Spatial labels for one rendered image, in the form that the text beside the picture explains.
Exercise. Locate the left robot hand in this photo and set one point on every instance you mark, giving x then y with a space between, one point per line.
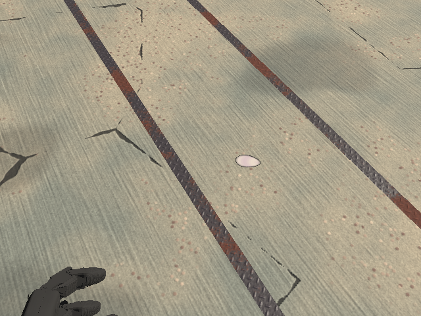
45 301

